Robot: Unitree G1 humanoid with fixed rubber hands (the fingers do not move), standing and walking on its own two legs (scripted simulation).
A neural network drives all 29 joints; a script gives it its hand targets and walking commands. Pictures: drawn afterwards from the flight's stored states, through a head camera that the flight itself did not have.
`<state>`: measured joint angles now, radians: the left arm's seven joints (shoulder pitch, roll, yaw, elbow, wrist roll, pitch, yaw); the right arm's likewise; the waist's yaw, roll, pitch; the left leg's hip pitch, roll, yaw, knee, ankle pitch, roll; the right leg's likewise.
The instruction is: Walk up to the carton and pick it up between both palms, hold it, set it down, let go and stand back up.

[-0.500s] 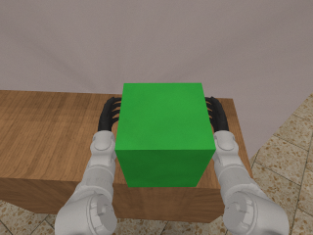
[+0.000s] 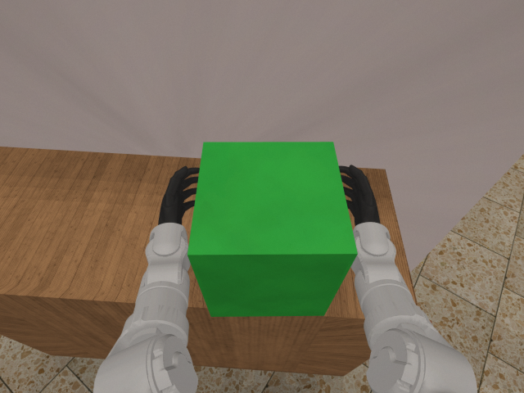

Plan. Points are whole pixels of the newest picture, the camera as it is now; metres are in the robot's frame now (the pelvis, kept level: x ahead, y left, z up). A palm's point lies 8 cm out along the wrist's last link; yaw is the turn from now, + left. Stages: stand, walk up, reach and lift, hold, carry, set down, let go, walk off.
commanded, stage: reach and lift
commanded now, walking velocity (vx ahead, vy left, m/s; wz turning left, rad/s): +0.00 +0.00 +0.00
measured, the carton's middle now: (268, 235) +0.39 +0.03 -0.02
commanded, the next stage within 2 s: none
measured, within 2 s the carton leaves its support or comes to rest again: leaves its support in 0.60 s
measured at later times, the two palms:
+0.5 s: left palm (172, 219) +0.38 +0.18 +0.04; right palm (363, 218) +0.39 -0.12 +0.04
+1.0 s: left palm (169, 214) +0.36 +0.18 +0.07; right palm (376, 219) +0.37 -0.13 +0.08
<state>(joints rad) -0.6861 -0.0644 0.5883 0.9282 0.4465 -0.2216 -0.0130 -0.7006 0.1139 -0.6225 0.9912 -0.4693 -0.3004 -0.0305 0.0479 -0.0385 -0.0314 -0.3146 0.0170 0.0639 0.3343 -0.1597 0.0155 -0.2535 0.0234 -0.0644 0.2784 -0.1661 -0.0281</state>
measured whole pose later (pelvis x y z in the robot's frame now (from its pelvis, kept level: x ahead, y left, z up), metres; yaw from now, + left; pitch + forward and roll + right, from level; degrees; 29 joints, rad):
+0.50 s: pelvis +0.00 +0.00 +0.00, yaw +0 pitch +8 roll -1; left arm -0.64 -0.07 0.53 0.87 0.41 -0.17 0.00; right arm -0.66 0.10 -0.55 1.00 -0.39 -0.30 -0.04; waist 0.04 -0.04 -0.05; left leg -0.31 0.02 0.07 0.33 -0.16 0.02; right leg -0.23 0.02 -0.07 0.25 -0.16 -0.02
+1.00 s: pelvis -0.01 +0.00 +0.00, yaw +1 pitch +2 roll -1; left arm -0.63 -0.05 0.44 0.80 0.33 -0.02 0.01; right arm -0.64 0.07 -0.39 0.97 -0.22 -0.20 -0.09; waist 0.02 -0.05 -0.03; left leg -0.19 0.02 0.07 0.30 -0.14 0.02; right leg -0.12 0.02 -0.08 0.22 -0.14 -0.03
